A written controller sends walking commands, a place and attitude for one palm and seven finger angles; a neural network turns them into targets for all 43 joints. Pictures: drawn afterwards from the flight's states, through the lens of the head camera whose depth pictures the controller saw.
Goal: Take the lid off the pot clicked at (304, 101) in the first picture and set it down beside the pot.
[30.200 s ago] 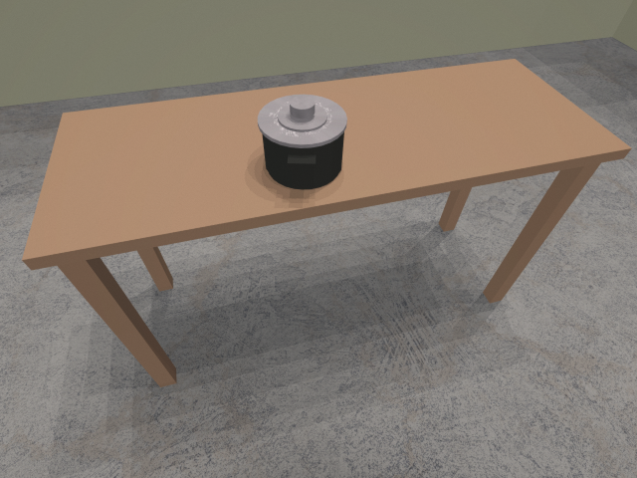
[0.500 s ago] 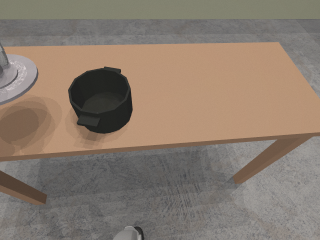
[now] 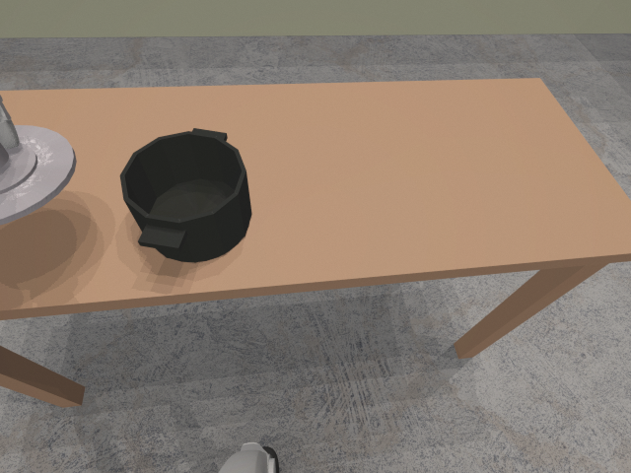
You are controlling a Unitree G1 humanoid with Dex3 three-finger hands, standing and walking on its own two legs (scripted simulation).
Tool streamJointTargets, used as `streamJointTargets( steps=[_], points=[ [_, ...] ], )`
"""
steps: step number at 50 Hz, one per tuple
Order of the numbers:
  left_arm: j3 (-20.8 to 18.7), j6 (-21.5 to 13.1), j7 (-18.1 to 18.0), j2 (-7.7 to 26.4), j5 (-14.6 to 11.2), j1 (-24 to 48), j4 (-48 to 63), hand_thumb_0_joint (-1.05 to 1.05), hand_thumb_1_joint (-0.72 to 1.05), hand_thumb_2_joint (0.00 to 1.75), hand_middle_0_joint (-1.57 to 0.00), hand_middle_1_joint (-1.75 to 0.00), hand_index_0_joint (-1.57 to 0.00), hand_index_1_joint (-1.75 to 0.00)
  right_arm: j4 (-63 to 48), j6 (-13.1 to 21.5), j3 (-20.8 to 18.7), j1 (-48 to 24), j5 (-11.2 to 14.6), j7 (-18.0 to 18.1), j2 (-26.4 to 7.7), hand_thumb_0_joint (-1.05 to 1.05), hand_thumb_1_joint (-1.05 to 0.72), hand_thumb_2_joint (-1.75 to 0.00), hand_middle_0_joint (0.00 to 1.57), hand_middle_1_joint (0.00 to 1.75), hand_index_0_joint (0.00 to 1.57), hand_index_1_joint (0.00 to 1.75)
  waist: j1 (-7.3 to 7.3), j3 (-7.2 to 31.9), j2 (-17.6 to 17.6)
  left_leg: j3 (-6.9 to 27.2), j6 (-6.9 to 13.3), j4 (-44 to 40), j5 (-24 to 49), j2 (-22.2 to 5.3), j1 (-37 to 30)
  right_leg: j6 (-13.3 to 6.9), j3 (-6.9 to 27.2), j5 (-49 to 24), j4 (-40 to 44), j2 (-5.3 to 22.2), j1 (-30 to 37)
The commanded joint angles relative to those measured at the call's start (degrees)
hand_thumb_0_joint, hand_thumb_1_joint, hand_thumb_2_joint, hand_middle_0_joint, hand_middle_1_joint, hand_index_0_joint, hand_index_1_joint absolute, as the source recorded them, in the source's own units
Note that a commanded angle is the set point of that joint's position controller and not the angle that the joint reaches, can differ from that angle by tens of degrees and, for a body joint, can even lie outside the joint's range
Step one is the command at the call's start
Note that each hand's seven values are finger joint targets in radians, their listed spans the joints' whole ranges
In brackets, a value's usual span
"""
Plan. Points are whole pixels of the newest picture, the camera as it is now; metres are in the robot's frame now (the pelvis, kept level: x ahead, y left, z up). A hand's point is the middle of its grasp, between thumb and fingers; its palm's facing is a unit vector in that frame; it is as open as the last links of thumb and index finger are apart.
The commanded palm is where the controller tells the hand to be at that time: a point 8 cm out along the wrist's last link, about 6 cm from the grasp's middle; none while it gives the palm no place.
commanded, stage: lower the lid onto the table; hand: left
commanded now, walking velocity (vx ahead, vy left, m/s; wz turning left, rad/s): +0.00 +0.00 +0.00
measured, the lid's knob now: out of the picture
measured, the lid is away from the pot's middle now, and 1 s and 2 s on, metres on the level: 0.21 0.22 0.24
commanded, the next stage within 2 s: open the fingers wide in 1.64 s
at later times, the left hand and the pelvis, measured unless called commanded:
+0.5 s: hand out of the picture +0.44 +0.38 +0.12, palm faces -0.43 -0.17 -0.89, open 8.0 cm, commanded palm +0.48 +0.38 +0.18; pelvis +0.00 +0.00 -0.01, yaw -1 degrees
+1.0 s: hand out of the picture +0.43 +0.39 +0.09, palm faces -0.46 -0.16 -0.87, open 8.0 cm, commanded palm +0.50 +0.39 +0.15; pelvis -0.01 +0.01 -0.02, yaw -1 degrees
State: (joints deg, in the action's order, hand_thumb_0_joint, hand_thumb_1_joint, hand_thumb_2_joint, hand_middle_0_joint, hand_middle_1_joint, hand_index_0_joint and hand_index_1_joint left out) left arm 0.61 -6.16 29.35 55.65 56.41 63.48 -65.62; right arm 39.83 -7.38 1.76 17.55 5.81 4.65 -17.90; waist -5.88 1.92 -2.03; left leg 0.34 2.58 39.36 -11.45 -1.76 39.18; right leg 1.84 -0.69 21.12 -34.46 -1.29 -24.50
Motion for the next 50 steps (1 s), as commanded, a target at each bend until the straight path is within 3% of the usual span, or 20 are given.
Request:
streamJointTargets(
  steps=[1,5,6,11,14,15,16,19,20,23,25,29,31,34,35,36,44,45,48,50],
  points=[
    [-5.3,-0.1,-3.1,20.5,0.3,26.6,11.1,0.0,0.57,1.02,-0.91,-1.09,-0.86,-1.06,-3.2,1.2,-3.6,4.9,-0.1,1.4,-11.5,0.0,-0.9,-0.9,0.2,0.3,0.2,0.3,-0.47,23.9,-8.3,0.9,1.7,-1.7,8.4,1.0,-33.1,-3.5,-3.2,-10.2,4.8,-3.6,-11.0],
    [-4.2,-0.7,-3.2,19.0,0.1,27.6,14.6,0.0,0.57,1.02,-0.91,-1.09,-0.86,-1.06,-4.0,1.5,-3.4,4.1,0.0,1.6,-11.1,0.0,-0.9,-0.9,0.2,0.3,0.2,0.3,-0.09,25.8,-10.7,1.1,1.6,-1.2,11.0,0.6,-34.9,-3.8,-3.3,-11.1,3.9,-3.5,-11.7],
    [-5.8,-0.5,-3.8,20.9,0.6,27.7,13.5,0.0,0.57,1.02,-0.91,-1.09,-0.86,-1.06,-3.4,1.1,-3.7,5.0,-0.2,1.6,-11.4,0.0,-0.9,-0.9,0.2,0.3,0.2,0.3,-0.43,26.3,-11.7,1.3,1.5,-0.6,10.9,0.7,-35.3,-3.6,-3.0,-10.5,3.9,-3.6,-12.6],
    [-8.5,-0.9,-4.2,23.6,0.8,25.4,11.9,0.0,0.57,1.02,-0.91,-1.09,-0.86,-1.06,-3.5,0.9,-3.8,5.3,-0.3,1.7,-11.4,0.0,-0.9,-0.9,0.2,0.3,0.2,0.3,-0.07,27.6,-10.3,0.8,1.6,0.7,12.6,1.1,-33.6,-3.4,-2.9,-12.3,3.0,-3.7,-11.5],
    [-5.6,-0.2,-4.3,20.2,1.2,24.8,9.8,0.0,0.57,1.02,-0.91,-1.09,-0.86,-1.06,-3.3,0.6,-3.8,5.5,-0.1,1.6,-11.4,0.0,-0.9,-0.9,0.2,0.3,0.2,0.3,-0.83,23.2,-9.9,1.1,1.3,0.4,9.9,1.0,-31.5,-3.5,-3.3,-10.4,3.0,-3.8,-14.2],
    [-4.1,-0.9,-3.9,18.0,0.7,24.9,12.5,0.0,0.57,1.02,-0.91,-1.09,-0.86,-1.06,-3.9,1.0,-3.5,4.7,0.0,1.7,-11.0,0.0,-0.9,-0.9,0.2,0.3,0.2,0.3,-0.15,24.6,-10.9,1.2,1.3,0.0,12.4,0.5,-33.8,-3.7,-3.5,-10.6,2.5,-3.8,-14.4],
    [-5.7,-0.4,-4.6,20.2,1.3,25.4,11.3,0.0,0.57,1.02,-0.91,-1.09,-0.86,-1.06,-3.1,0.6,-3.9,5.5,-0.3,1.6,-11.5,0.0,-0.9,-0.9,0.2,0.3,0.2,0.3,-0.67,24.7,-11.7,1.7,1.2,0.5,11.3,0.3,-34.4,-3.5,-3.2,-9.3,2.7,-3.8,-15.8],
    [-5.4,-0.2,-4.8,19.5,1.2,24.7,10.8,0.0,0.57,1.02,-0.91,-1.09,-0.86,-1.06,-3.6,0.7,-3.9,6.0,-0.2,1.7,-11.3,0.0,-0.9,-0.9,0.2,0.3,0.2,0.3,-0.87,24.5,-10.9,1.8,1.3,0.7,8.8,0.8,-32.8,-3.7,-3.2,-8.6,2.7,-3.8,-15.7],
    [-5.7,-1.3,-4.5,19.4,0.2,25.4,15.3,0.0,0.57,1.02,-0.91,-1.09,-0.86,-1.06,-3.9,1.1,-3.6,5.2,-0.3,2.0,-11.1,0.0,-0.9,-0.9,0.2,0.3,0.2,0.3,0.12,28.0,-11.8,1.9,1.4,0.6,13.3,0.0,-36.1,-3.7,-3.5,-10.2,1.7,-3.8,-14.9],
    [-6.1,-0.8,-5.0,20.3,0.5,25.6,11.9,0.0,0.57,1.02,-0.91,-1.09,-0.86,-1.06,-3.3,0.8,-3.8,6.2,-0.2,2.0,-11.4,0.0,-0.9,-0.9,0.2,0.3,0.2,0.3,-1.03,26.0,-10.3,2.0,1.4,1.0,8.5,0.7,-32.6,-3.4,-3.1,-8.6,2.3,-3.8,-15.6],
    [-7.1,-1.9,-4.9,21.0,0.0,25.1,14.4,0.0,0.57,1.02,-0.91,-1.09,-0.86,-1.06,-3.7,1.3,-3.5,5.5,-0.1,2.4,-11.2,0.0,-0.9,-0.9,0.2,0.3,0.2,0.3,0.04,28.5,-10.2,1.9,1.6,1.1,11.8,0.3,-34.5,-3.5,-3.3,-10.0,1.4,-3.8,-14.6],
    [-5.6,-1.0,-5.7,19.9,1.0,24.2,9.7,0.0,0.57,1.02,-0.91,-1.09,-0.86,-1.06,-2.7,1.1,-3.6,6.3,-0.2,2.3,-11.5,0.0,-0.9,-0.9,0.2,0.3,0.2,0.3,-1.39,22.8,-10.9,2.1,1.2,1.0,4.7,0.4,-30.4,-3.5,-3.1,-6.4,1.9,-3.7,-17.8],
    [-7.6,-1.6,-6.2,22.6,1.5,24.4,10.9,0.0,0.57,1.02,-0.91,-1.09,-0.86,-1.06,-2.7,1.0,-3.5,6.3,-0.4,2.6,-11.5,0.0,-0.9,-0.9,0.2,0.3,0.2,0.3,-0.74,26.0,-12.2,2.1,1.1,1.7,7.6,0.3,-32.1,-3.5,-2.9,-7.4,1.2,-3.8,-17.1],
    [-5.6,-1.4,-6.2,19.8,1.3,24.0,9.6,0.0,0.57,1.02,-0.91,-1.09,-0.86,-1.06,-2.7,1.2,-3.6,6.5,-0.3,2.5,-11.5,0.0,-0.9,-0.9,0.2,0.3,0.2,0.3,-1.38,23.8,-11.0,2.8,1.0,1.3,4.2,0.2,-30.6,-3.6,-3.3,-5.7,1.0,-3.8,-18.8],
    [-5.8,-2.3,-5.9,19.3,0.6,23.7,12.3,0.0,0.57,1.02,-0.91,-1.09,-0.86,-1.06,-3.3,1.7,-3.2,5.7,-0.3,2.8,-11.0,0.0,-0.9,-0.9,0.2,0.3,0.2,0.3,-0.55,25.7,-11.1,2.6,1.3,1.2,6.9,-0.1,-32.3,-3.6,-3.4,-6.8,0.5,-3.9,-18.0],
    [-7.8,-2.0,-6.5,22.4,1.3,24.0,10.7,0.0,0.57,1.02,-0.91,-1.09,-0.86,-1.06,-2.6,1.2,-3.6,6.5,-0.5,2.8,-11.6,0.0,-0.9,-0.9,0.2,0.3,0.2,0.3,-0.98,26.5,-12.1,2.7,1.0,2.0,6.4,-0.1,-32.3,-3.5,-3.1,-6.4,0.5,-3.8,-18.6],
    [-5.2,-2.3,-6.8,19.8,1.2,23.8,9.0,0.0,0.57,1.02,-0.91,-1.09,-0.86,-1.06,-2.2,1.8,-3.3,7.2,-0.3,3.1,-11.6,0.0,-0.9,-0.9,0.2,0.3,0.2,0.3,-1.99,23.7,-11.3,3.2,1.0,1.9,1.0,-0.1,-29.2,-3.5,-3.2,-4.1,-0.1,-3.8,-21.2],
    [-5.4,-3.3,-6.6,19.9,0.8,24.0,12.1,0.0,0.57,1.02,-0.91,-1.09,-0.86,-1.06,-2.7,2.1,-2.9,6.2,-0.3,3.4,-11.2,0.0,-0.9,-0.9,0.2,0.3,0.2,0.3,-0.97,26.0,-12.3,3.2,1.0,2.0,3.5,-0.5,-31.0,-3.7,-3.4,-4.7,-1.0,-3.9,-20.6],
    [-5.5,-3.0,-7.1,20.4,1.2,24.2,10.1,0.0,0.57,1.02,-0.91,-1.09,-0.86,-1.06,-2.1,2.2,-3.2,7.3,-0.3,3.6,-11.6,0.0,-0.9,-0.9,0.2,0.3,0.2,0.3,-1.97,25.1,-12.6,3.6,0.9,2.4,0.5,-0.3,-29.4,-3.5,-3.1,-3.8,-0.8,-3.8,-22.0],
    [-6.0,-4.1,-6.9,20.7,0.5,24.9,13.3,0.0,0.57,1.02,-0.91,-1.09,-0.86,-1.06,-2.3,2.6,-2.8,6.7,-0.4,3.9,-11.3,0.0,-0.9,-0.9,0.2,0.3,0.2,0.3,-1.08,27.9,-13.4,3.4,1.0,2.6,3.4,-0.6,-31.1,-3.7,-3.3,-4.7,-1.8,-4.0,-21.2]
  ],
)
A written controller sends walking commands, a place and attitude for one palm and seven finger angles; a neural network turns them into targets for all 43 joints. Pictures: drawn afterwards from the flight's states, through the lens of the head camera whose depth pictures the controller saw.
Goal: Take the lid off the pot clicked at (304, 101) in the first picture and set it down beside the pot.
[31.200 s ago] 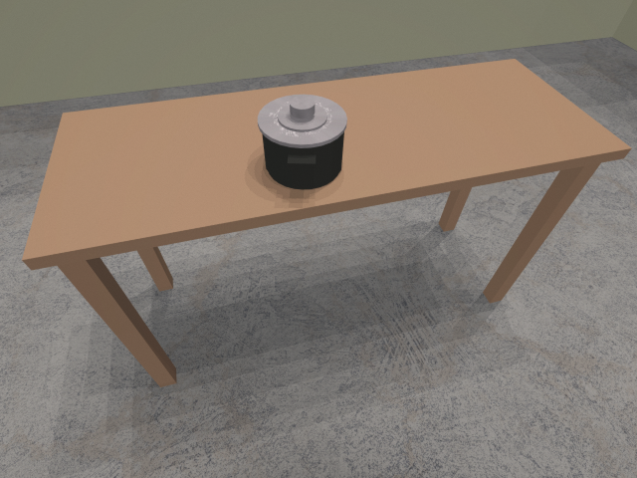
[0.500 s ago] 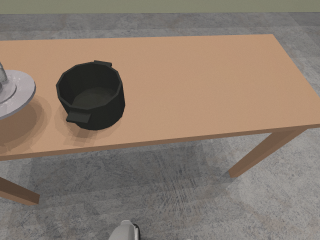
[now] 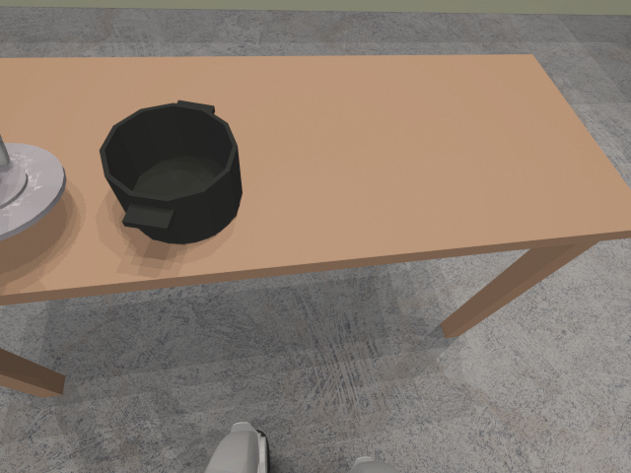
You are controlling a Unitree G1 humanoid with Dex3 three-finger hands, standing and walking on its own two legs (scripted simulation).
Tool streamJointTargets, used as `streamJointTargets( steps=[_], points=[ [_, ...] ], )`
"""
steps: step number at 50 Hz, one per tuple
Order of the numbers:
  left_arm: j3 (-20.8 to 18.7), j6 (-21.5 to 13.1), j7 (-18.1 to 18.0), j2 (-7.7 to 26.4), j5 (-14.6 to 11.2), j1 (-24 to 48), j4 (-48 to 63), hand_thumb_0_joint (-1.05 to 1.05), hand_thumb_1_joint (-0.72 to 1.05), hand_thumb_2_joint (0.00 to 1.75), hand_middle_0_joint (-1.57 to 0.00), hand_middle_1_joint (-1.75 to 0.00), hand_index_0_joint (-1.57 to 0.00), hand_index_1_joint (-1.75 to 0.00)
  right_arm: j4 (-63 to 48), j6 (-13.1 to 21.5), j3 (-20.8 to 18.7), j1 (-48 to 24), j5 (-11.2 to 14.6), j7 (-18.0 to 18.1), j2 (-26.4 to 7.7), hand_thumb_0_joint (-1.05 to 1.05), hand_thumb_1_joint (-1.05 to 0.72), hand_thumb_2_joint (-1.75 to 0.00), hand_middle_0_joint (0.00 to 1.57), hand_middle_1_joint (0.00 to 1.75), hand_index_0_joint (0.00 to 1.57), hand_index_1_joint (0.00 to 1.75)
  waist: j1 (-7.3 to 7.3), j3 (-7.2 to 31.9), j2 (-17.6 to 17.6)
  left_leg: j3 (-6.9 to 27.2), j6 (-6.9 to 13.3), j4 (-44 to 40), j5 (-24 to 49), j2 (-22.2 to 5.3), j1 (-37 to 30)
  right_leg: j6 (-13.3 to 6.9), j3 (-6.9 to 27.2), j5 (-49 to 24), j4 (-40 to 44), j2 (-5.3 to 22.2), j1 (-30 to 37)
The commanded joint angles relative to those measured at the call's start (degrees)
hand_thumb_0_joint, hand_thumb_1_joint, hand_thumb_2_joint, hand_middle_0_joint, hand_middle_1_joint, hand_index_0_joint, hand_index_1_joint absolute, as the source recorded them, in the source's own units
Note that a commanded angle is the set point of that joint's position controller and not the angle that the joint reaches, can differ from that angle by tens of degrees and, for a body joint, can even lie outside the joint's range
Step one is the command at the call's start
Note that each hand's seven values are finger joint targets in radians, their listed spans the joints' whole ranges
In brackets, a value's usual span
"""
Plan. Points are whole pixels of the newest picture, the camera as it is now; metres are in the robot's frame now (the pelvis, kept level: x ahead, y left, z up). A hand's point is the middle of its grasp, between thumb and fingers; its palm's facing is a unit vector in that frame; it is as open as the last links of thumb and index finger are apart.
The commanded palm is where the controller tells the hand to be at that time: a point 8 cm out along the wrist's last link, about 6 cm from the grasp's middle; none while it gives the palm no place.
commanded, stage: lower the lid onto the table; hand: left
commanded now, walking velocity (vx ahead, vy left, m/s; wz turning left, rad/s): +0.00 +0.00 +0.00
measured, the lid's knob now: out of the picture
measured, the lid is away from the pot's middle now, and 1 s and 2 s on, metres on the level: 0.22 0.24 0.23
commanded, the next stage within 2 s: open the fingers wide in 0.64 s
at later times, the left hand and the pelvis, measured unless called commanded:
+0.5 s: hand out of the picture +0.45 +0.39 +0.08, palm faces -0.45 -0.18 -0.88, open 8.0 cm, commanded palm +0.51 +0.39 +0.13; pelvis +0.00 +0.01 -0.01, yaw -1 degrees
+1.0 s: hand out of the picture +0.42 +0.40 +0.05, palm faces -0.42 -0.14 -0.90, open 8.0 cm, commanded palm +0.47 +0.38 +0.12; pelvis -0.01 +0.01 -0.02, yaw +0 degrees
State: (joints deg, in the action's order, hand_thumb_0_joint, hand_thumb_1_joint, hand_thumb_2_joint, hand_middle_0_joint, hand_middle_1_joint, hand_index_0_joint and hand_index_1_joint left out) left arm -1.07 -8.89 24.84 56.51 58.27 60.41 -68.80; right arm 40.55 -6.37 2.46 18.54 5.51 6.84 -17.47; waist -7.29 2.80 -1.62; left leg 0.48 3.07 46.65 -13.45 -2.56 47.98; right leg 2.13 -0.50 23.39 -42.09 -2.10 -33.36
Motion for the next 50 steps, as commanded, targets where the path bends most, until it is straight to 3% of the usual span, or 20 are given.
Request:
streamJointTargets(
  steps=[1,5,9,10,14,16,19,21,24,29,30,33,36,37,38,40,43,45,46,50],
  points=[
    [-6.2,-1.1,-3.0,22.2,-0.6,27.7,14.4,0.0,0.57,1.02,-0.91,-1.09,-0.86,-1.06,-2.5,1.3,-3.9,6.6,-0.2,1.7,-12.1,0.0,-0.9,-0.9,0.2,0.3,0.2,0.3,-0.24,27.7,-13.9,3.7,0.3,-4.0,5.3,0.1,-40.2,-3.7,-3.2,-6.8,5.9,-3.1,-13.1],
    [-4.9,-1.9,-3.1,19.7,-0.7,27.7,16.6,0.0,0.57,1.02,-0.91,-1.09,-0.86,-1.06,-2.6,1.8,-3.7,6.4,-0.4,1.8,-11.6,0.0,-0.9,-0.9,0.2,0.3,0.2,0.3,0.3,28.0,-15.1,4.3,0.2,-3.6,8.7,-0.2,-41.8,-4.0,-3.8,-7.2,4.7,-3.4,-14.9],
    [-4.4,-0.4,-3.7,19.4,-0.2,25.4,10.5,0.0,0.57,1.02,-0.91,-1.09,-0.86,-1.06,-2.8,1.3,-3.6,7.0,-0.1,1.5,-12.1,0.0,-0.9,-0.9,0.2,0.3,0.2,0.3,-0.98,23.1,-11.7,4.2,0.3,-3.9,1.5,0.3,-36.1,-3.9,-3.5,-5.0,5.5,-3.2,-16.0],
    [-4.9,-1.2,-3.7,19.9,-0.4,25.8,12.8,0.0,0.57,1.02,-0.91,-1.09,-0.86,-1.06,-3.0,1.6,-3.2,6.6,-0.2,1.7,-11.7,0.0,-0.9,-0.9,0.2,0.3,0.2,0.3,-0.08,25.2,-11.7,4.0,0.5,-3.7,4.0,0.2,-37.3,-4.0,-3.8,-5.8,4.3,-3.4,-15.1],
    [-5.4,-0.3,-4.2,21.6,0.9,26.0,10.4,0.0,0.57,1.02,-0.91,-1.09,-0.86,-1.06,-3.3,1.0,-3.5,7.4,-0.2,1.6,-12.0,0.0,-0.9,-0.9,0.2,0.3,0.2,0.3,-0.78,25.1,-12.6,3.8,0.3,-2.7,2.2,0.5,-35.4,-3.9,-3.3,-5.3,4.4,-3.3,-16.0],
    [-6.4,-0.9,-4.4,23.0,1.1,27.7,12.7,0.0,0.57,1.02,-0.91,-1.09,-0.86,-1.06,-2.8,0.9,-3.6,7.6,-0.5,1.7,-12.0,0.0,-0.9,-0.9,0.2,0.3,0.2,0.3,-0.58,28.5,-15.3,4.3,0.1,-2.0,5.2,0.0,-38.6,-3.8,-3.3,-5.9,3.6,-3.4,-16.8],
    [-7.2,-1.0,-4.3,23.2,0.9,26.5,11.8,0.0,0.57,1.02,-0.91,-1.09,-0.86,-1.06,-3.0,0.7,-3.7,8.0,-0.5,1.8,-12.0,0.0,-0.9,-0.9,0.2,0.3,0.2,0.3,-0.65,28.4,-14.2,4.4,0.2,-1.1,7.3,0.1,-37.7,-3.9,-3.5,-7.2,3.3,-3.5,-16.7],
    [-7.6,-1.4,-4.5,23.0,0.9,27.4,14.0,0.0,0.57,1.02,-0.91,-1.09,-0.86,-1.06,-2.5,0.6,-4.0,8.4,-0.9,1.7,-12.0,0.0,-0.9,-0.9,0.2,0.3,0.2,0.3,-0.49,31.5,-16.3,5.1,-0.1,-0.3,12.3,-0.4,-41.5,-3.7,-3.5,-7.5,2.6,-3.7,-18.4],
    [-6.2,-0.8,-4.3,20.7,1.0,23.9,9.5,0.0,0.57,1.02,-0.91,-1.09,-0.86,-1.06,-3.1,0.3,-3.7,8.1,-0.5,1.5,-11.8,0.0,-0.9,-0.9,0.2,0.3,0.2,0.3,-1.24,25.4,-12.9,4.6,0.2,-0.3,6.9,0.2,-36.3,-3.9,-3.8,-6.1,2.9,-3.8,-19.4],
    [-5.3,-0.8,-4.4,20.4,1.1,24.7,11.1,0.0,0.57,1.02,-0.91,-1.09,-0.86,-1.06,-3.1,0.1,-3.6,8.0,-0.6,1.5,-11.9,0.0,-0.9,-0.9,0.2,0.3,0.2,0.3,-1.29,25.5,-14.1,4.9,0.2,-0.4,4.3,0.0,-35.9,-4.1,-3.8,-4.9,2.3,-3.7,-20.5],
    [-5.6,-1.7,-4.3,20.4,0.7,25.2,14.5,0.0,0.57,1.02,-0.91,-1.09,-0.86,-1.06,-3.3,0.4,-3.3,7.5,-0.7,1.7,-11.5,0.0,-0.9,-0.9,0.2,0.3,0.2,0.3,-0.38,28.2,-14.9,4.8,0.3,0.1,8.4,-0.2,-38.2,-4.2,-4.0,-5.6,1.2,-3.9,-20.0],
    [-5.8,-1.4,-4.4,20.6,0.5,25.3,12.9,0.0,0.57,1.02,-0.91,-1.09,-0.86,-1.06,-3.0,0.3,-3.6,8.1,-0.6,1.7,-11.8,0.0,-0.9,-0.9,0.2,0.3,0.2,0.3,-1.47,27.9,-15.4,5.4,0.1,0.4,5.8,-0.3,-37.6,-3.9,-3.8,-5.3,1.7,-3.7,-21.4],
    [-8.6,-2.0,-5.0,24.4,0.5,26.0,14.0,0.0,0.57,1.02,-0.91,-1.09,-0.86,-1.06,-2.7,0.2,-3.4,8.1,-0.7,2.1,-11.9,0.0,-0.9,-0.9,0.2,0.3,0.2,0.3,-1.05,31.1,-15.5,5.4,0.2,1.0,6.9,-0.4,-37.7,-3.7,-3.6,-5.3,1.0,-3.7,-20.3],
    [-12.8,-1.9,-5.3,22.3,0.4,11.7,17.0,0.0,0.57,1.02,-0.91,-1.09,-0.86,-1.06,-5.8,-0.3,-4.8,7.9,-1.2,0.6,-10.6,0.0,-0.9,-0.9,0.2,0.3,0.2,0.3,3.77,34.7,-17.3,5.5,-0.4,0.7,14.7,0.6,-40.8,-4.9,-4.6,-7.0,0.7,-3.9,-17.5],
    [-14.9,-3.6,-5.9,23.7,0.5,12.2,24.2,0.0,0.55,1.0,-0.89,-1.09,-0.84,-1.06,-5.5,-1.0,-5.3,7.2,-1.8,0.2,-11.1,0.0,-0.9,-0.9,0.2,0.3,0.2,0.3,3.15,36.3,-18.2,5.7,-0.7,1.3,19.9,-0.1,-43.7,-4.9,-4.6,-8.3,0.5,-4.1,-18.6],
    [-12.8,-4.4,-6.2,19.8,0.0,11.3,22.8,0.0,0.53,0.97,-0.86,-1.08,-0.81,-1.06,-5.5,-1.6,-4.9,6.3,-1.9,-0.2,-10.3,0.0,-0.9,-0.9,0.2,0.3,0.2,0.3,2.1,33.4,-16.3,5.4,-0.1,2.2,21.7,-0.1,-43.2,-4.5,-4.7,-7.8,0.3,-4.4,-20.4],
    [-10.6,-1.3,-7.9,19.7,-0.6,16.1,15.8,0.0,0.49,0.93,-0.82,-1.07,-0.77,-1.05,-4.9,-2.5,-4.7,6.0,-1.0,-0.5,-11.5,0.0,-0.9,-0.9,0.2,0.3,0.2,0.3,-0.3,22.9,-10.0,5.5,0.5,-0.7,2.4,0.5,-33.1,-4.0,-4.1,-2.8,2.2,-3.8,-20.4],
    [-11.5,-2.1,-8.7,22.1,-0.2,19.0,21.0,0.0,0.47,0.91,-0.79,-1.06,-0.75,-1.04,-5.3,-1.7,-4.3,5.5,-1.2,0.2,-11.4,0.0,-0.9,-0.9,0.2,0.3,0.2,0.3,1.05,26.3,-14.2,5.2,0.6,-1.4,2.5,0.6,-35.7,-4.6,-4.2,-2.3,1.6,-3.6,-19.1],
    [-10.8,-1.8,-9.2,22.4,0.9,19.8,19.7,0.0,0.45,0.9,-0.77,-1.06,-0.73,-1.04,-4.7,-1.7,-4.4,6.0,-1.2,0.2,-11.5,0.0,-0.9,-0.9,0.2,0.3,0.2,0.3,0.53,27.5,-16.6,6.1,0.1,-1.5,2.0,0.5,-37.8,-4.5,-3.9,-2.1,1.7,-3.5,-20.4],
    [-7.1,-1.9,-9.1,17.1,0.0,19.3,21.2,0.0,0.4,0.86,-0.71,-1.04,-0.68,-1.02,-4.7,-0.5,-4.1,5.4,-1.0,0.9,-10.8,0.0,-0.9,-0.9,0.2,0.3,0.2,0.3,0.33,27.3,-15.6,6.5,0.2,-2.2,0.3,0.2,-39.2,-4.6,-4.2,-1.5,1.8,-3.4,-20.3]
  ],
)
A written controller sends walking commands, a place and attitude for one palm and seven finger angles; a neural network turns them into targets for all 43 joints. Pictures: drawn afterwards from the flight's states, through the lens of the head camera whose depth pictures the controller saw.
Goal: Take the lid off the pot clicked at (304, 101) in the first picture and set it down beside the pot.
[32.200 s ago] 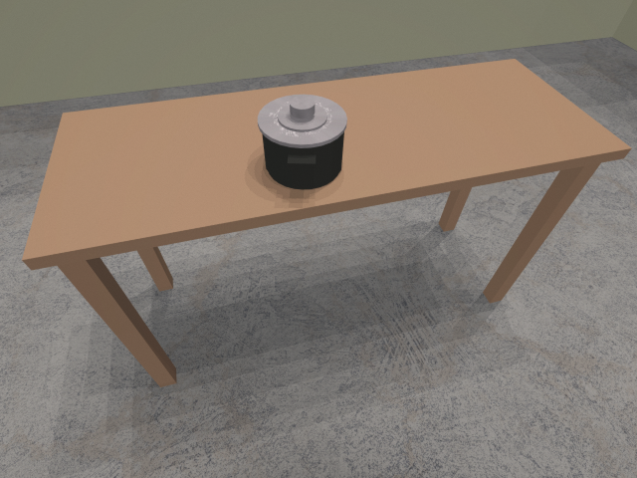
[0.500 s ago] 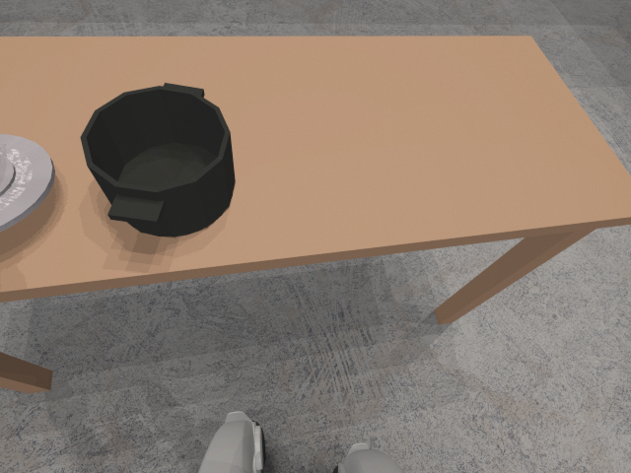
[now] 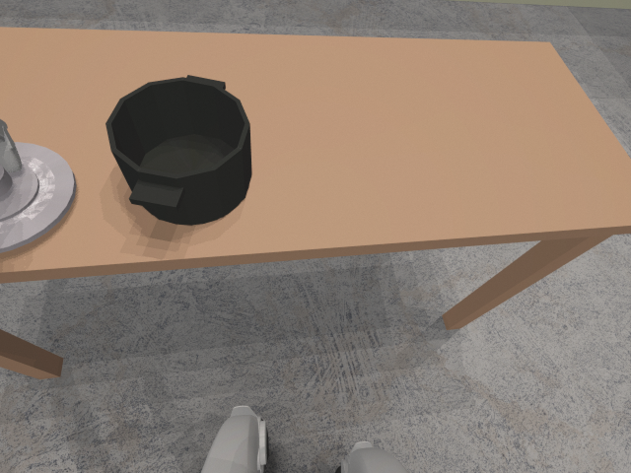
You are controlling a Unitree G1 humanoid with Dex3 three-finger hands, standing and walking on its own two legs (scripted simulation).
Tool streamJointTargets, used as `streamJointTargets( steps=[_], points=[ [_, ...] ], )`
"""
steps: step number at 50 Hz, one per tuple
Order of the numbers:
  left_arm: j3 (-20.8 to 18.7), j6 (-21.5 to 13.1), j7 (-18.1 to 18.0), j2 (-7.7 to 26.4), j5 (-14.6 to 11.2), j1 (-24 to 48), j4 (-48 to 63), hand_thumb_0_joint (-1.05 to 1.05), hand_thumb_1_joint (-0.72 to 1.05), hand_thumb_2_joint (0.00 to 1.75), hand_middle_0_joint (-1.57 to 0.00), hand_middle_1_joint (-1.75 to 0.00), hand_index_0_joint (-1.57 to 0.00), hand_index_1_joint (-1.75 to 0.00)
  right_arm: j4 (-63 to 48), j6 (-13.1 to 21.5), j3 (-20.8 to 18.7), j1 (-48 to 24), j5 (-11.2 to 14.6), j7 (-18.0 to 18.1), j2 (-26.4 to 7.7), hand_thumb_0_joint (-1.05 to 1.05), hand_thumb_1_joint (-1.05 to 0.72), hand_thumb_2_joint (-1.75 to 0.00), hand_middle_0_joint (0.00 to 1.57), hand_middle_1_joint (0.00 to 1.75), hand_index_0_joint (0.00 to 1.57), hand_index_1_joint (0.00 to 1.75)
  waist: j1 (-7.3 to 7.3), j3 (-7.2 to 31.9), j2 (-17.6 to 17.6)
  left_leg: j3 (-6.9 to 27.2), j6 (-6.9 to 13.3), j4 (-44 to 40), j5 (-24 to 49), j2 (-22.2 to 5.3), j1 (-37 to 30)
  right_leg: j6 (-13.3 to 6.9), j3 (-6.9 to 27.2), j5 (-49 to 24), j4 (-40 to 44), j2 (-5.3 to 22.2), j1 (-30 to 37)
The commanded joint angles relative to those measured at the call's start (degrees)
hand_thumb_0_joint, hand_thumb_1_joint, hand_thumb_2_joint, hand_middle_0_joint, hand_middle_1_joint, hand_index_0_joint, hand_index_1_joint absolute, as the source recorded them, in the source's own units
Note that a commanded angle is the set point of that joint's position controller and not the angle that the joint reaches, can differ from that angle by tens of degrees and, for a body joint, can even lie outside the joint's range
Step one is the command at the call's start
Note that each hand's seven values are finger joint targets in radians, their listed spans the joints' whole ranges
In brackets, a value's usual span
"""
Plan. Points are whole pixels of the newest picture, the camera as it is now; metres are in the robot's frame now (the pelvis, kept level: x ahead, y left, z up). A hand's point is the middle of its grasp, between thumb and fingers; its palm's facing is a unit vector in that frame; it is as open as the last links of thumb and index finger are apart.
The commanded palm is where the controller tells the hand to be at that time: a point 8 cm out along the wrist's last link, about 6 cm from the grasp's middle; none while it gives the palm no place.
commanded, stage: open the fingers wide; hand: left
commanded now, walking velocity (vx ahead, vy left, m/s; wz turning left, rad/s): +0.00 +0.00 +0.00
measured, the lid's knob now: out of the picture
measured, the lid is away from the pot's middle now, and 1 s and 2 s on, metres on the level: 0.24 0.23 0.23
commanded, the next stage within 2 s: raise the empty hand in 0.84 s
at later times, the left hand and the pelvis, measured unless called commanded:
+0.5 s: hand out of the picture +0.44 +0.39 +0.07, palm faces -0.43 -0.14 -0.89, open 9.5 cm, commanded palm +0.49 +0.37 +0.13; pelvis +0.00 +0.00 +0.00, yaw +0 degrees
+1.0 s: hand out of the picture +0.44 +0.39 +0.07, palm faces -0.43 -0.16 -0.89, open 11.0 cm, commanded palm +0.49 +0.38 +0.14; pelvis +0.01 +0.00 +0.00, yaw +0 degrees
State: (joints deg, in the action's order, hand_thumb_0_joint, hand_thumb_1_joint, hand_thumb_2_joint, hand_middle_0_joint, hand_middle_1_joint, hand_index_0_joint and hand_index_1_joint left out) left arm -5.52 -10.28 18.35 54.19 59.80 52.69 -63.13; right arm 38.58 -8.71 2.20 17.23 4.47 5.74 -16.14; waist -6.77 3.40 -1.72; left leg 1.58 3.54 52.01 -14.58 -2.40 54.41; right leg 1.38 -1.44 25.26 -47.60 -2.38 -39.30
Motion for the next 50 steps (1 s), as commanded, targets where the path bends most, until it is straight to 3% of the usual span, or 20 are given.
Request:
streamJointTargets(
  steps=[1,4,6,11,12,14,16,19,22,25,27,31,34,36,40,41,43,46,49,50],
  points=[
    [-2.9,0.0,-2.7,20.2,-1.6,27.1,13.6,0.0,0.38,0.85,-0.7,-1.03,-0.67,-1.01,-2.2,1.8,-4.1,7.2,-0.1,2.1,-12.6,0.0,-0.9,-0.9,0.2,0.3,0.2,0.3,-0.82,26.7,-15.4,5.7,-0.4,-7.7,-0.3,0.0,-45.9,-3.6,-3.0,-3.1,7.8,-3.0,-15.0],
    [0.0,0.8,-1.7,17.2,-3.4,27.5,11.7,0.0,0.33,0.83,-0.66,-1.01,-0.63,-0.99,-2.2,2.5,-3.9,7.0,0.4,2.4,-12.8,0.0,-0.9,-0.9,0.2,0.3,0.2,0.3,-1.78,23.1,-11.2,5.3,0.1,-8.5,-5.0,0.2,-42.2,-3.4,-2.8,-2.1,8.8,-2.6,-14.0],
    [-1.2,0.2,-1.2,19.5,-3.6,28.3,12.2,0.0,0.3,0.82,-0.63,-1.0,-0.61,-0.98,-1.8,3.0,-3.5,7.0,0.4,3.0,-12.8,0.0,-0.9,-0.9,0.2,0.3,0.2,0.3,-1.37,24.8,-12.2,5.1,0.1,-8.3,-3.6,0.1,-42.9,-3.3,-2.6,-2.5,8.3,-2.6,-13.4],
    [-1.0,-0.7,-1.4,19.4,-3.0,28.2,12.8,0.0,0.23,0.77,-0.56,-0.97,-0.54,-0.96,-1.8,3.9,-3.3,6.7,0.4,3.6,-12.6,0.0,-0.9,-0.9,0.2,0.3,0.2,0.3,-0.93,25.2,-14.9,5.4,-0.3,-8.2,-2.6,0.0,-44.1,-3.6,-2.7,-2.8,7.8,-2.7,-14.5],
    [0.2,-0.3,-1.4,17.8,-2.7,26.6,10.4,0.0,0.22,0.76,-0.55,-0.96,-0.53,-0.95,-1.8,3.8,-3.2,6.7,0.5,3.5,-12.5,0.0,-0.9,-0.9,0.2,0.3,0.2,0.3,-1.29,22.8,-13.3,5.2,-0.2,-8.1,-3.3,0.2,-42.2,-3.7,-2.8,-2.7,8.0,-2.7,-15.1],
    [-1.1,0.3,-1.3,19.3,-3.2,25.4,8.3,0.0,0.19,0.74,-0.52,-0.95,-0.5,-0.94,-2.2,3.6,-3.1,6.5,0.7,3.3,-12.8,0.0,-0.9,-0.9,0.2,0.3,0.2,0.3,-1.26,21.0,-9.7,4.4,0.2,-7.9,-4.6,0.4,-38.1,-3.4,-2.6,-2.4,8.2,-2.6,-13.4],
    [-1.7,0.0,-1.2,20.6,-2.8,26.5,8.7,0.0,0.16,0.73,-0.49,-0.94,-0.48,-0.93,-2.2,3.4,-3.0,6.7,0.6,3.5,-12.8,0.0,-0.9,-0.9,0.2,0.3,0.2,0.3,-0.86,23.3,-11.5,4.1,0.0,-7.6,-2.6,0.4,-39.1,-3.5,-2.5,-2.9,7.5,-2.6,-13.0],
    [0.9,0.8,-0.9,16.9,-2.4,26.0,7.7,0.0,0.11,0.71,-0.45,-0.92,-0.44,-0.91,-2.2,3.3,-3.3,7.2,0.7,3.0,-12.8,0.0,-0.9,-0.9,0.2,0.3,0.2,0.3,-1.42,21.0,-10.6,4.7,-0.1,-8.0,-4.3,0.2,-39.3,-3.5,-2.8,-2.3,7.7,-2.7,-15.2],
    [-2.7,0.3,-0.8,21.2,-1.7,25.9,8.5,0.0,0.06,0.68,-0.42,-0.9,-0.41,-0.89,-2.1,2.8,-3.5,7.9,0.3,3.1,-12.8,0.0,-0.9,-0.9,0.2,0.3,0.2,0.3,-0.47,26.0,-11.5,4.7,-0.1,-6.6,1.4,0.4,-41.6,-3.7,-2.8,-4.5,7.0,-2.9,-13.8],
    [-1.0,-0.1,0.1,18.2,-2.7,27.1,10.7,0.0,0.02,0.66,-0.38,-0.87,-0.37,-0.87,-2.3,2.9,-3.4,7.8,0.3,3.0,-12.4,0.0,-0.9,-0.9,0.2,0.3,0.2,0.3,-0.65,26.0,-10.8,4.2,0.2,-6.4,3.6,0.4,-42.3,-3.6,-3.1,-5.1,6.6,-3.1,-13.8],
    [-2.0,0.8,0.0,20.0,-1.9,24.7,5.8,0.0,-0.01,0.65,-0.35,-0.86,-0.35,-0.86,-2.1,2.4,-3.5,8.1,0.5,2.9,-12.7,0.0,-0.9,-0.9,0.2,0.3,0.2,0.3,-0.98,23.6,-9.2,4.0,0.2,-6.1,1.5,0.6,-39.3,-3.4,-2.8,-4.6,7.3,-3.0,-14.0],
    [-5.8,0.1,-0.2,24.9,-0.9,25.9,9.6,0.0,-0.01,0.65,-0.35,-0.86,-0.35,-0.86,-2.1,1.5,-3.7,8.4,0.1,2.7,-12.7,0.0,-0.9,-0.9,0.2,0.3,0.2,0.3,0.36,28.9,-13.3,3.5,-0.2,-4.8,8.7,0.6,-42.4,-3.6,-2.7,-7.3,6.2,-3.3,-12.7],
    [-4.8,0.3,0.2,22.4,-1.1,23.2,7.5,0.0,-0.01,0.65,-0.35,-0.86,-0.35,-0.86,-2.4,1.1,-3.9,8.5,0.2,2.2,-12.6,0.0,-0.9,-0.9,0.2,0.3,0.2,0.3,-0.19,25.9,-11.0,3.2,0.1,-4.5,8.7,0.8,-40.5,-3.6,-2.9,-7.8,6.7,-3.6,-13.0],
    [-6.0,-0.1,0.3,24.1,-1.1,23.8,8.6,0.0,-0.02,0.65,-0.35,-0.86,-0.35,-0.86,-2.2,0.7,-3.9,8.3,0.1,2.1,-12.7,0.0,-0.9,-0.9,0.2,0.3,0.2,0.3,0.02,27.2,-12.2,3.1,0.0,-4.1,11.0,0.5,-41.8,-3.5,-2.8,-8.4,6.2,-3.6,-13.1],
    [-5.8,-0.9,0.7,22.4,-1.6,22.1,12.0,0.0,-0.01,0.65,-0.35,-0.86,-0.35,-0.86,-3.1,0.4,-4.0,7.9,0.2,1.9,-12.1,0.0,-0.9,-0.9,0.2,0.3,0.2,0.3,0.79,28.5,-12.7,2.8,0.2,-3.8,16.0,0.6,-44.1,-3.6,-3.2,-9.8,5.8,-3.8,-12.5],
    [-6.7,-0.6,0.5,23.8,-1.2,22.9,11.3,0.0,-0.01,0.65,-0.35,-0.86,-0.35,-0.86,-2.4,-0.2,-4.4,8.1,0.0,1.6,-12.6,0.0,-0.9,-0.9,0.2,0.3,0.2,0.3,0.33,29.0,-14.2,3.5,-0.2,-4.0,14.6,0.3,-44.9,-3.5,-2.9,-8.6,6.3,-3.7,-13.6],
    [-4.9,-0.4,0.6,21.0,-1.6,21.8,9.8,0.0,-0.01,0.65,-0.35,-0.86,-0.35,-0.86,-2.6,-0.1,-4.4,7.9,0.2,1.4,-12.4,0.0,-0.9,-0.9,0.2,0.3,0.2,0.3,-0.32,25.4,-12.3,3.9,-0.1,-4.6,11.3,0.3,-43.4,-3.7,-3.2,-7.4,7.0,-3.8,-14.7],
    [-5.7,-0.7,0.6,22.6,-2.0,23.0,11.1,0.0,-0.01,0.65,-0.35,-0.86,-0.35,-0.86,-2.4,-0.2,-4.4,7.6,0.1,1.6,-12.7,0.0,-0.9,-0.9,0.2,0.3,0.2,0.3,-0.22,27.2,-12.7,3.5,0.1,-4.7,10.2,0.4,-43.8,-3.5,-2.8,-7.1,7.0,-3.6,-13.6],
    [-2.9,-0.1,0.4,19.7,-2.2,24.7,10.6,0.0,-0.01,0.65,-0.35,-0.86,-0.35,-0.86,-2.6,0.0,-4.3,7.2,0.4,1.6,-12.6,0.0,-0.9,-0.9,0.2,0.3,0.2,0.3,-1.13,23.3,-11.5,4.0,0.2,-6.1,4.2,0.5,-41.8,-3.6,-3.0,-5.0,7.9,-3.4,-14.4],
    [-3.6,-1.1,0.5,20.5,-2.7,26.0,14.5,0.0,-0.01,0.65,-0.35,-0.86,-0.35,-0.86,-2.9,0.5,-3.9,6.6,0.3,1.9,-12.3,0.0,-0.9,-0.9,0.2,0.3,0.2,0.3,-0.01,25.4,-13.4,3.9,0.2,-6.2,6.7,0.3,-43.9,-3.8,-3.1,-5.5,7.2,-3.4,-13.4]
  ],
)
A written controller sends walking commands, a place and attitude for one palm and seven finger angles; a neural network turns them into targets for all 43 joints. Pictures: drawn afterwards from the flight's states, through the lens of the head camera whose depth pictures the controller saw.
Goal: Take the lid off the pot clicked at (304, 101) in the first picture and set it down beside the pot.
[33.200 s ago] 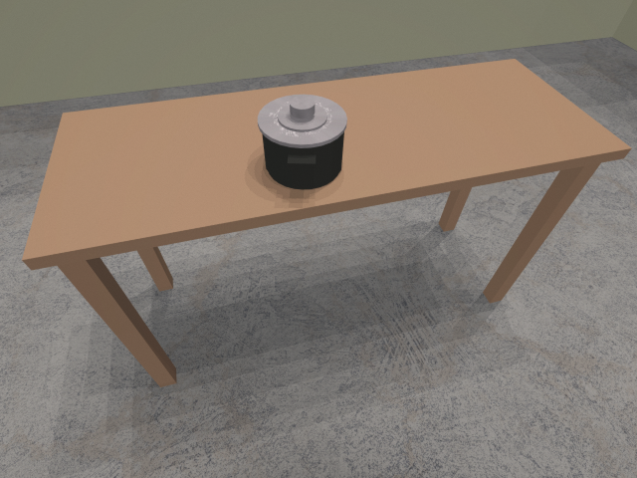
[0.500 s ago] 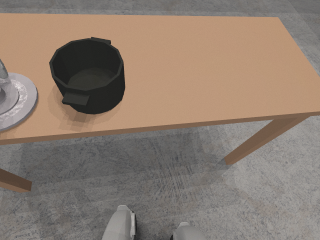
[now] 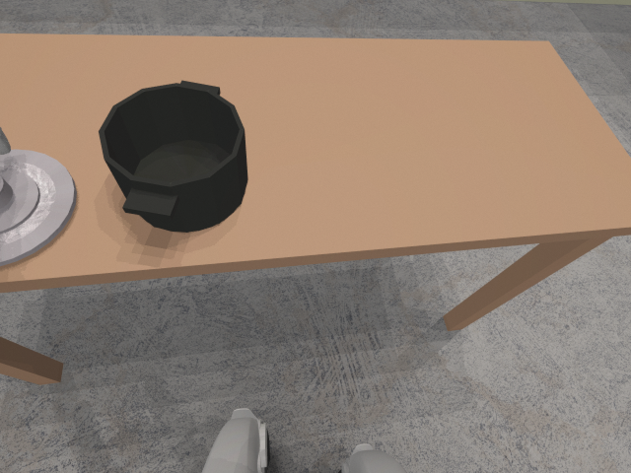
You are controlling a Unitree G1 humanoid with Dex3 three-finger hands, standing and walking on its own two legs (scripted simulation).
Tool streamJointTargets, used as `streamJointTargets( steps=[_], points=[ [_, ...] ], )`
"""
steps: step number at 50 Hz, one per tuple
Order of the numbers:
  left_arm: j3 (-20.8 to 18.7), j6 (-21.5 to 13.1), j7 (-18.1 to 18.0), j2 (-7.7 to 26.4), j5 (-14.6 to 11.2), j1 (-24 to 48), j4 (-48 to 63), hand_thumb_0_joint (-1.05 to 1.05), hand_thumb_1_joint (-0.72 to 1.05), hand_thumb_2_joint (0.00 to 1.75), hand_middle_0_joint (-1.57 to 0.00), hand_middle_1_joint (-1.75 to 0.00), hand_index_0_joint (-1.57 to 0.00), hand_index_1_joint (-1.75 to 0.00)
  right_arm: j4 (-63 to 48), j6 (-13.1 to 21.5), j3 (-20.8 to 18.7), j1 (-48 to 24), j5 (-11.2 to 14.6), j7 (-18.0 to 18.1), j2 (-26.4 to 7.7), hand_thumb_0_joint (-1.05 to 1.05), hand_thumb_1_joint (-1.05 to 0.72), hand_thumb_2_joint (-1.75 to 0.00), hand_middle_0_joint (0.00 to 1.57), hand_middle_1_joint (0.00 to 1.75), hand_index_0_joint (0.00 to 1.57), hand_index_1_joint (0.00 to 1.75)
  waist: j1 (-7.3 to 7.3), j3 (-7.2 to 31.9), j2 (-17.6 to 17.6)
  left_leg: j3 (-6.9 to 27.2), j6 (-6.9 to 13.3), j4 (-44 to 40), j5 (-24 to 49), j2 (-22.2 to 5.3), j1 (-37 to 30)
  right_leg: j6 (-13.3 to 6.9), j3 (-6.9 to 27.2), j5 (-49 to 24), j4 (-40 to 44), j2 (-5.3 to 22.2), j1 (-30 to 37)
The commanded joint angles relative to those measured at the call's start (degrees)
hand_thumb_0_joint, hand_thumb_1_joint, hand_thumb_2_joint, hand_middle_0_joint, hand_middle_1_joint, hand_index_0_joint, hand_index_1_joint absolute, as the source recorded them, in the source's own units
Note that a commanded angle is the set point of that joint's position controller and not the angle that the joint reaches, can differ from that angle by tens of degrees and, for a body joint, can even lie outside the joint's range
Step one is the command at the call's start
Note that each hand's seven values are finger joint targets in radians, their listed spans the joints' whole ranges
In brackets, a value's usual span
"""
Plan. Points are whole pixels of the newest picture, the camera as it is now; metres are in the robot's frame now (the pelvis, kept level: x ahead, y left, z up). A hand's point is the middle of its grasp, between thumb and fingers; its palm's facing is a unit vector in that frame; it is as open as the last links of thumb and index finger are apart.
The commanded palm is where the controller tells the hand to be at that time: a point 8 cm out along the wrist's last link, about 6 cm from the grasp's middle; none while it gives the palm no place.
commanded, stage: raise the empty hand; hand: left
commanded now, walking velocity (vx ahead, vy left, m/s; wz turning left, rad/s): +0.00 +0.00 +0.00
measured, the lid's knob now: out of the picture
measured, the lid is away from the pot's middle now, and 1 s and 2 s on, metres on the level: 0.23 0.23 0.23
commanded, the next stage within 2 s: draw the hand back to the body in 1.24 s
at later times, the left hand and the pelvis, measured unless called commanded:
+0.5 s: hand out of the picture +0.44 +0.39 +0.13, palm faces -0.38 -0.15 -0.91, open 11.0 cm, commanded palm +0.47 +0.38 +0.19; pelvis +0.00 +0.00 +0.01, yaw +1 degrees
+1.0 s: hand out of the picture +0.43 +0.39 +0.18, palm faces -0.34 -0.18 -0.92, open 11.0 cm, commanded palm +0.47 +0.39 +0.25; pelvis +0.01 -0.01 +0.02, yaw +1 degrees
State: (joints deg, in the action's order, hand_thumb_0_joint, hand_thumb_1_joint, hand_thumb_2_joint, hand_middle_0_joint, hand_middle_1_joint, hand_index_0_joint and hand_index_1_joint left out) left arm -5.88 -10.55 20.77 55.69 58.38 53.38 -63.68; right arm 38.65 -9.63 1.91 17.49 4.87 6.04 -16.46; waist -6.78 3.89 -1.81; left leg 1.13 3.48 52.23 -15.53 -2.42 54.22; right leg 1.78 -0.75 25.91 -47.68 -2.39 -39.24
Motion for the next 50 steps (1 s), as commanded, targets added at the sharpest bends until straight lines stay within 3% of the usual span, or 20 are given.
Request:
streamJointTargets(
  steps=[1,6,9,10,11,16,23,26,29,30,32,35,36,38,39,41,44,45,48,50],
  points=[
    [-4.1,-0.5,-2.5,20.9,-0.7,26.4,14.2,0.0,-0.01,0.65,-0.35,-0.86,-0.35,-0.86,-2.4,1.2,-3.9,6.8,-0.2,1.7,-12.3,0.0,-0.9,-0.9,0.2,0.3,0.2,0.3,-0.39,26.7,-15.2,4.8,-0.1,-6.5,6.3,0.2,-45.2,-4.0,-3.3,-5.5,7.8,-3.2,-14.0],
    [-5.0,0.3,-2.8,21.6,-1.1,26.5,13.7,0.0,-0.01,0.65,-0.35,-0.86,-0.35,-0.86,-2.5,1.9,-3.7,6.5,-0.2,2.0,-12.1,0.0,-0.9,-0.9,0.2,0.3,0.2,0.3,0.09,27.3,-15.0,4.9,-0.2,-7.1,6.3,0.4,-45.7,-4.0,-3.4,-6.0,8.5,-3.2,-12.2],
    [-0.7,2.5,-2.5,17.1,-1.1,25.5,8.6,0.0,-0.01,0.65,-0.35,-0.86,-0.35,-0.86,-2.7,1.8,-3.4,6.3,0.4,1.8,-12.2,0.0,-0.9,-0.9,0.2,0.3,0.2,0.3,-0.98,20.9,-9.9,4.7,0.0,-8.7,0.6,0.7,-40.4,-4.0,-3.6,-4.4,9.5,-3.0,-12.1],
    [0.5,2.1,-1.9,15.4,-1.5,26.0,10.4,0.0,-0.01,0.65,-0.35,-0.86,-0.35,-0.86,-3.1,2.3,-3.0,5.9,0.4,1.9,-11.7,0.0,-0.9,-0.9,0.2,0.3,0.2,0.3,-0.35,21.9,-9.7,4.1,0.3,-8.8,2.5,0.7,-41.8,-4.0,-3.8,-5.0,9.0,-3.1,-11.1],
    [-0.5,2.7,-1.9,17.6,-1.0,27.4,10.1,0.0,-0.01,0.65,-0.35,-0.86,-0.35,-0.86,-2.5,2.0,-3.5,6.2,0.2,1.9,-12.4,0.0,-0.9,-0.9,0.2,0.3,0.2,0.3,-0.6,22.7,-11.3,4.4,-0.1,-9.0,1.1,0.5,-42.5,-3.9,-3.4,-4.4,9.5,-2.8,-11.3],
    [-1.3,2.9,-0.3,19.6,-1.1,28.3,10.6,0.0,-0.01,0.65,-0.35,-0.86,-0.35,-0.86,-3.0,2.0,-3.2,6.4,0.4,2.1,-12.1,0.0,-0.9,-0.9,0.2,0.3,0.2,0.3,-0.11,24.4,-11.5,3.7,0.1,-8.6,4.6,0.9,-43.7,-3.9,-3.2,-6.6,10.0,-3.0,-8.8],
    [-0.3,2.7,0.6,17.2,-1.2,28.2,11.7,0.0,-0.01,0.65,-0.35,-0.86,-0.35,-0.86,-3.0,2.2,-3.6,6.4,0.5,1.7,-11.9,0.0,-0.9,-0.9,0.2,0.3,0.2,0.3,0.26,22.6,-12.2,4.3,-0.1,-10.0,6.4,0.8,-45.4,-4.2,-3.6,-7.2,11.2,-3.2,-9.0],
    [-4.2,2.6,0.9,22.0,-1.1,27.1,11.3,0.0,-0.01,0.65,-0.35,-0.86,-0.35,-0.86,-3.3,1.6,-3.7,6.3,0.5,1.7,-12.2,0.0,-0.9,-0.9,0.2,0.3,0.2,0.3,1.12,25.2,-10.8,2.9,0.1,-9.3,9.9,1.1,-44.8,-4.0,-3.2,-9.6,11.2,-3.1,-5.6],
    [0.9,4.0,1.6,16.7,-1.3,28.2,8.8,0.0,-0.01,0.65,-0.35,-0.86,-0.35,-0.86,-3.2,1.5,-3.7,5.9,1.0,1.3,-12.1,0.0,-0.9,-0.9,0.2,0.3,0.2,0.3,-0.24,19.4,-9.1,2.7,0.2,-10.9,4.6,1.2,-41.8,-3.9,-3.3,-7.4,12.5,-3.0,-6.5],
    [1.3,3.2,2.1,15.9,-1.9,29.3,13.1,0.0,-0.01,0.65,-0.35,-0.86,-0.35,-0.86,-3.6,1.9,-3.5,5.4,1.0,1.4,-11.7,0.0,-0.9,-0.9,0.2,0.3,0.2,0.3,0.87,22.1,-9.8,2.7,0.3,-11.1,7.9,0.8,-44.9,-4.1,-3.7,-8.5,11.7,-3.1,-5.5],
    [-2.1,3.5,1.6,20.5,-0.9,29.1,12.7,0.0,-0.01,0.65,-0.35,-0.86,-0.35,-0.86,-3.5,1.5,-3.8,6.1,0.7,1.3,-12.0,0.0,-0.9,-0.9,0.2,0.3,0.2,0.3,1.15,24.2,-11.7,2.9,0.1,-10.7,8.5,1.1,-46.2,-4.2,-3.4,-9.0,12.4,-3.1,-5.0],
    [-1.6,2.8,2.5,18.9,-2.1,29.2,15.3,0.0,-0.01,0.65,-0.35,-0.86,-0.35,-0.86,-4.1,1.7,-3.6,5.4,0.9,1.4,-11.4,0.0,-0.9,-0.9,0.2,0.3,0.2,0.3,1.51,26.0,-11.1,2.3,0.5,-10.2,15.3,1.2,-48.4,-4.1,-3.5,-12.1,12.6,-3.3,-3.1],
    [-3.8,3.4,2.4,21.6,-1.7,28.8,12.3,0.0,-0.01,0.65,-0.35,-0.86,-0.35,-0.86,-3.4,1.3,-3.9,5.7,0.7,1.3,-12.1,0.0,-0.9,-0.9,0.2,0.3,0.2,0.3,0.93,24.6,-10.1,2.3,0.3,-10.4,12.5,1.1,-47.0,-3.8,-3.3,-11.3,13.3,-3.1,-3.3],
    [-1.1,4.4,3.0,18.7,-2.1,28.2,10.2,0.0,-0.01,0.65,-0.35,-0.86,-0.35,-0.86,-3.6,1.0,-3.9,5.4,1.1,1.1,-12.0,0.0,-0.9,-0.9,0.2,0.3,0.2,0.3,0.35,20.7,-7.3,2.0,0.5,-11.4,9.1,1.5,-43.8,-3.8,-3.4,-10.5,14.1,-3.0,-2.9],
    [0.0,4.7,3.1,17.9,-2.0,29.1,10.3,0.0,-0.01,0.65,-0.35,-0.86,-0.35,-0.86,-3.6,1.1,-3.8,5.2,1.2,1.0,-12.0,0.0,-0.9,-0.9,0.2,0.3,0.2,0.3,0.33,19.4,-8.8,1.8,0.4,-11.9,7.8,1.6,-43.4,-3.9,-3.3,-9.7,14.4,-3.0,-3.2],
    [-0.5,4.5,3.0,19.1,-1.5,30.4,12.3,0.0,-0.01,0.65,-0.35,-0.86,-0.35,-0.86,-3.6,1.0,-3.9,5.0,0.9,0.9,-12.0,0.0,-0.9,-0.9,0.2,0.3,0.2,0.3,0.93,21.8,-11.7,1.7,0.2,-11.9,10.3,1.3,-46.6,-4.0,-3.3,-10.0,14.2,-3.0,-3.0],
    [-2.4,4.9,3.2,20.9,-1.5,29.0,10.8,0.0,-0.01,0.65,-0.35,-0.86,-0.35,-0.86,-4.2,0.9,-3.8,4.8,1.1,0.9,-11.8,0.0,-0.9,-0.9,0.2,0.3,0.2,0.3,1.09,21.1,-8.3,1.3,0.5,-12.0,9.6,1.8,-44.3,-4.0,-3.2,-11.2,15.0,-3.0,-0.2],
    [-1.4,4.2,3.8,19.9,-2.2,29.8,13.5,0.0,-0.01,0.65,-0.35,-0.86,-0.35,-0.86,-4.5,1.2,-3.3,3.8,1.3,1.0,-11.5,0.0,-0.9,-0.9,0.2,0.3,0.2,0.3,1.65,22.6,-9.0,0.5,0.8,-12.2,12.4,1.7,-45.6,-4.1,-3.2,-13.0,14.7,-2.9,1.3],
    [0.9,5.7,3.9,18.0,-1.9,31.1,9.3,0.0,-0.01,0.65,-0.35,-0.86,-0.35,-0.86,-3.7,1.0,-3.6,4.3,1.3,0.9,-11.9,0.0,-0.9,-0.9,0.2,0.3,0.2,0.3,0.11,18.5,-8.2,0.9,0.6,-13.0,7.6,1.8,-43.6,-3.8,-3.1,-10.4,16.1,-2.7,-0.5],
    [2.2,5.2,4.4,16.9,-2.4,33.2,13.0,0.0,-0.01,0.65,-0.35,-0.86,-0.35,-0.86,-3.8,1.5,-3.2,3.4,1.3,1.0,-11.6,0.0,-0.9,-0.9,0.2,0.3,0.2,0.3,0.78,20.3,-9.5,0.8,0.7,-13.6,9.7,1.2,-46.2,-4.1,-3.4,-11.1,15.9,-2.8,0.5]
  ],
)
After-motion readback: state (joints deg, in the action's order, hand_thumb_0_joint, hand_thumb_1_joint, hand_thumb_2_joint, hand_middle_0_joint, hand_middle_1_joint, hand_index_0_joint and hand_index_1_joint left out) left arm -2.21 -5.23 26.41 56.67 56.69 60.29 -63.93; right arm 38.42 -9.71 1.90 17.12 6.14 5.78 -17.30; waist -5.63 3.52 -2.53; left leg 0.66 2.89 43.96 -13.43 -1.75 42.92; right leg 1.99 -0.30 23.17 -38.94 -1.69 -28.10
